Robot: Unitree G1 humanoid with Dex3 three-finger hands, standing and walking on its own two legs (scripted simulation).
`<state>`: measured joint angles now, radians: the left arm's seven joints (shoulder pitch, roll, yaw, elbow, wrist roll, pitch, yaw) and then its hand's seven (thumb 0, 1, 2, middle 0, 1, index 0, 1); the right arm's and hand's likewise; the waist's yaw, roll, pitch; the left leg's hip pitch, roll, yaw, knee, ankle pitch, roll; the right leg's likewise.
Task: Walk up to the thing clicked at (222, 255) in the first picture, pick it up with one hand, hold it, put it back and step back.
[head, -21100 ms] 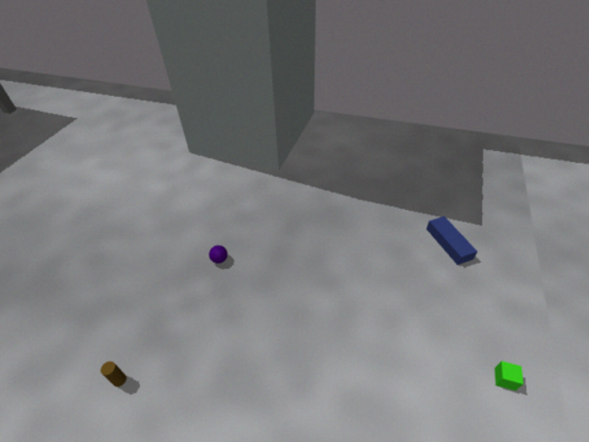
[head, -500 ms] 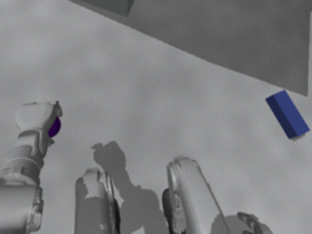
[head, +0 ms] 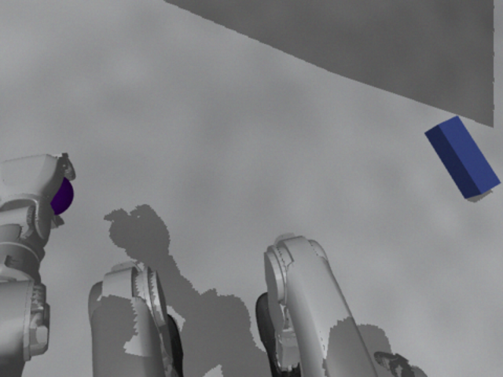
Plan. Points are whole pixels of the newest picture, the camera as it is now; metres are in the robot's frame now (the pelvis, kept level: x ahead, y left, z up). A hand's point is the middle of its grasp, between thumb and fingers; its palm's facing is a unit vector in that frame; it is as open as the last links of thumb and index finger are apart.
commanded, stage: crouch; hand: left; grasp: from above
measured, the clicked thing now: (46, 193) +0.46 +0.29 -0.18
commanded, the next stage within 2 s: lower in 0.24 s
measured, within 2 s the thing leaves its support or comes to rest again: rests again in 1.88 s
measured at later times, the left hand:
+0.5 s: hand (54, 203) +0.45 +0.29 -0.21, palm faces -0.48 -0.07 -0.87, open 9.6 cm
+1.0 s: hand (68, 205) +0.46 +0.28 -0.27, palm faces -0.48 -0.08 -0.87, open 9.6 cm
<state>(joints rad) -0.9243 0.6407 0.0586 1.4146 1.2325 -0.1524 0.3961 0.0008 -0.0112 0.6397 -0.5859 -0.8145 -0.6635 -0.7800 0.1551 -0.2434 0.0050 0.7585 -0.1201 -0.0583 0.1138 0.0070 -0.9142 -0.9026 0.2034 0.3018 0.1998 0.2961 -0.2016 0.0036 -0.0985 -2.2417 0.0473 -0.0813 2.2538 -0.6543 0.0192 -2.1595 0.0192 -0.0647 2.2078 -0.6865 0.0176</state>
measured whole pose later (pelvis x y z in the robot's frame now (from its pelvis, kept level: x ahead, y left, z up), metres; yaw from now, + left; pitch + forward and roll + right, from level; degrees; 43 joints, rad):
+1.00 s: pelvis +0.01 +0.00 -0.06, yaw -4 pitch +33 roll -9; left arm -0.98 0.79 0.12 1.59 1.26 -0.20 0.49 0.00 -0.01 0.67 -0.57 -0.82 -0.64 -0.81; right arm 0.12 -0.27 0.12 0.75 -0.19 -0.11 0.16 0.01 -0.91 -0.90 0.20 0.30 0.20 0.30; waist -0.27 -0.05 0.03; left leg -2.38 0.05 -0.16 2.48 -0.68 0.00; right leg -2.29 0.04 -0.13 2.39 -0.69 0.01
